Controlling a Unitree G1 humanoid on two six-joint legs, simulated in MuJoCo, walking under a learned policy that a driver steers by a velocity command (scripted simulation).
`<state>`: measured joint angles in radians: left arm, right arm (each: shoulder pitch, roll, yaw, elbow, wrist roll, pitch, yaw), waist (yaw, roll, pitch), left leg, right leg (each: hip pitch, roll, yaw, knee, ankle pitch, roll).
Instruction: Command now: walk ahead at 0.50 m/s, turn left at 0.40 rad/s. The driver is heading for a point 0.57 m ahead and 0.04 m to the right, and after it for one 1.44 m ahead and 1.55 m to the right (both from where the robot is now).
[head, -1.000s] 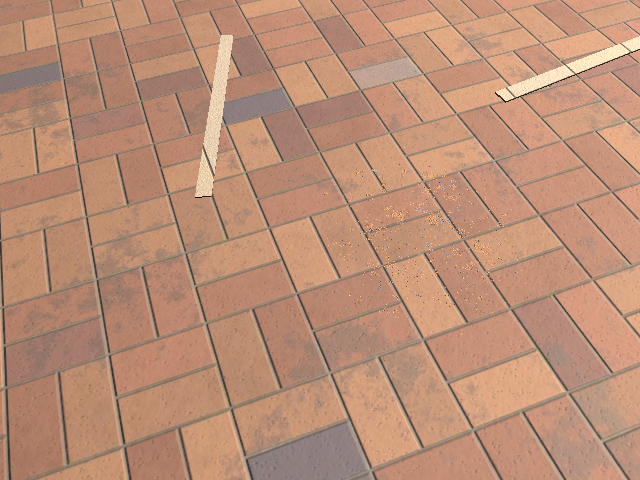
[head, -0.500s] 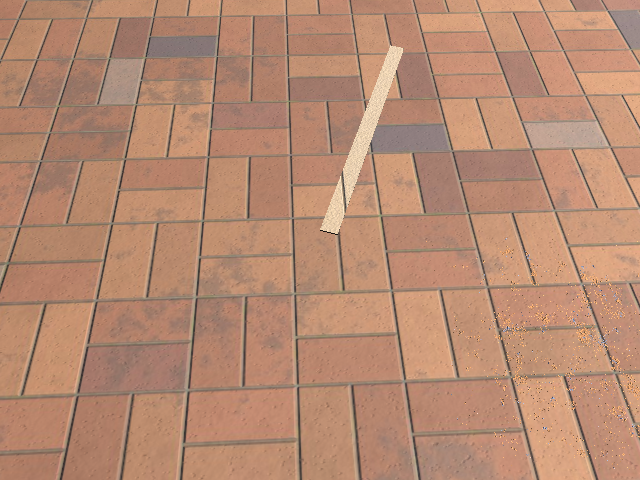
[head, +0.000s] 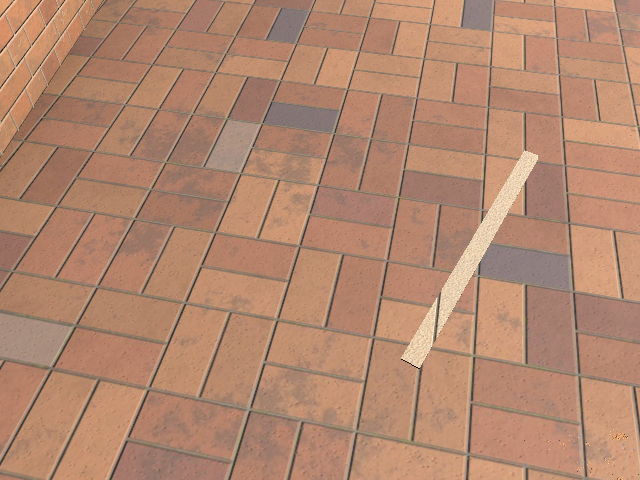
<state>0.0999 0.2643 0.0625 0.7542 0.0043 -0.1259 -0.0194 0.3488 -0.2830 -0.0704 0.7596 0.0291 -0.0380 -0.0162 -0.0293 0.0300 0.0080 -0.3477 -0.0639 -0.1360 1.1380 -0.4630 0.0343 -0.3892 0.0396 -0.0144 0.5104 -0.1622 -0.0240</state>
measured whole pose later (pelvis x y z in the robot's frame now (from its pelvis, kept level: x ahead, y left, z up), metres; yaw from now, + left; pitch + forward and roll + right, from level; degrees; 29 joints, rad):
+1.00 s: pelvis +0.50 +0.03 -0.01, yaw -10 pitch +3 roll +1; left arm 0.11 0.30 0.06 0.68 0.00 -0.04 -0.04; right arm 0.22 -0.29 -0.05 0.76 0.00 -0.05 -0.02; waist -0.01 0.00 0.07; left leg -0.38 -0.01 -0.02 1.25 -0.56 -0.05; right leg -0.51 0.07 0.00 0.57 -0.11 -0.09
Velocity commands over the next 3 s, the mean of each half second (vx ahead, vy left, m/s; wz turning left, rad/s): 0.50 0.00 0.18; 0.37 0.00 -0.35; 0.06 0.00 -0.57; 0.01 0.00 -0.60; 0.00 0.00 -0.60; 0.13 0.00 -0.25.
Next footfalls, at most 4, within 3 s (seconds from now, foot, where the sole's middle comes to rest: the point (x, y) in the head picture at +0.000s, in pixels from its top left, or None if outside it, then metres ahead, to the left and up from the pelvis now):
0.38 left None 0.35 0.16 -0.77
0.90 right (356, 408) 0.63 -0.06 -0.77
1.36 left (258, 386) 0.69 0.15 -0.77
1.76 right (360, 457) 0.53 -0.06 -0.77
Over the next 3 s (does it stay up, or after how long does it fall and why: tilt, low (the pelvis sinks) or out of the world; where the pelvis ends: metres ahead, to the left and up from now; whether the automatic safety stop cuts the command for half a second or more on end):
stays up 0.54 0.01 0.02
